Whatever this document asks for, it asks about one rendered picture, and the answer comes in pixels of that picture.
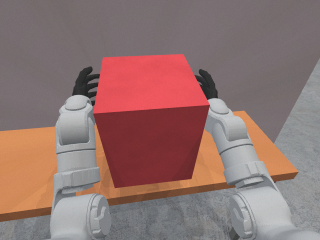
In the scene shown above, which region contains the robot left forearm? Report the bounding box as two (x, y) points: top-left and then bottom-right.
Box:
(50, 95), (101, 235)

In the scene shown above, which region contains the carton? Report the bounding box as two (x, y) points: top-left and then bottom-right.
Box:
(93, 54), (210, 188)

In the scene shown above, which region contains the left robot upper arm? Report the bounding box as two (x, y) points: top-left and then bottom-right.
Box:
(44, 193), (112, 240)

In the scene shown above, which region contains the left robot hand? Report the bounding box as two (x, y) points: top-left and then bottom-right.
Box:
(72, 66), (100, 106)

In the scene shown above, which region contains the right robot hand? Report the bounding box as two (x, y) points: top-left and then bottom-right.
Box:
(194, 69), (218, 100)

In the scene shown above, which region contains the right robot upper arm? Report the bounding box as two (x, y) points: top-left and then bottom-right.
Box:
(229, 186), (320, 240)

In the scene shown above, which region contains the robot right forearm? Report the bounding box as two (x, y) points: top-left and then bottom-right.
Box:
(204, 98), (293, 223)

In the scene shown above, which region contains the table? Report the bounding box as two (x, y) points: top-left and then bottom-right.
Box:
(0, 111), (299, 240)

